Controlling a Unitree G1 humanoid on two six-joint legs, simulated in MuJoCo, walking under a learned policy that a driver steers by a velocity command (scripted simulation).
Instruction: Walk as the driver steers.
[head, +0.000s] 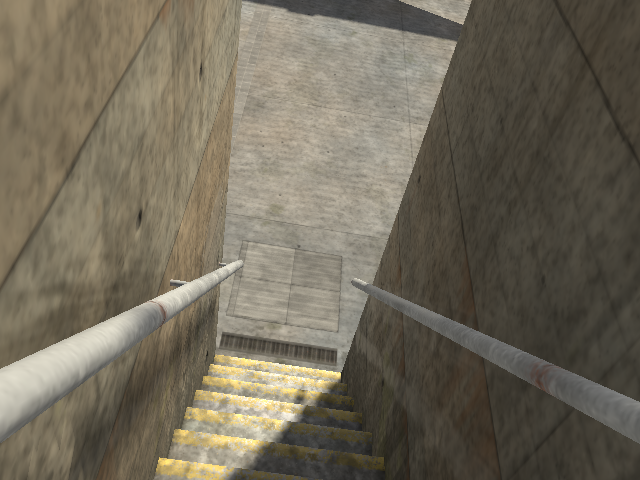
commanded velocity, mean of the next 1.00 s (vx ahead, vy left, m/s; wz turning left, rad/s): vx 0.50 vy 0.00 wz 0.01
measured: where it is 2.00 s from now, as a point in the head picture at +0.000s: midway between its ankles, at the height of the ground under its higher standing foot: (283, 381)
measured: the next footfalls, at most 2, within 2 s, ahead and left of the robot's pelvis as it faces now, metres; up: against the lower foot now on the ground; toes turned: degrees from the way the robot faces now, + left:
right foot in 0.38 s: +0.34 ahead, -0.18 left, -0.46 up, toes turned +8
left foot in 0.68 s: +0.60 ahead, -0.12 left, -0.68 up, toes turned +19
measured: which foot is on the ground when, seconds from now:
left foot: down 0.00-0.32, up 0.34-0.66, down 0.68-0.90, up 0.92-1.00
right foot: up 0.00-0.36, down 0.38-0.58, up 0.60-1.00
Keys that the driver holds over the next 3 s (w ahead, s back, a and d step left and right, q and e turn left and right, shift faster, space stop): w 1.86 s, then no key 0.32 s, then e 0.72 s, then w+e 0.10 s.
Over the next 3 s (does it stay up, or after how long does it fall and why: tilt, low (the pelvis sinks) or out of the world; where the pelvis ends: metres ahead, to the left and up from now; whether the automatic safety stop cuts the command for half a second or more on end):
stays up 2.73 -0.35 -2.44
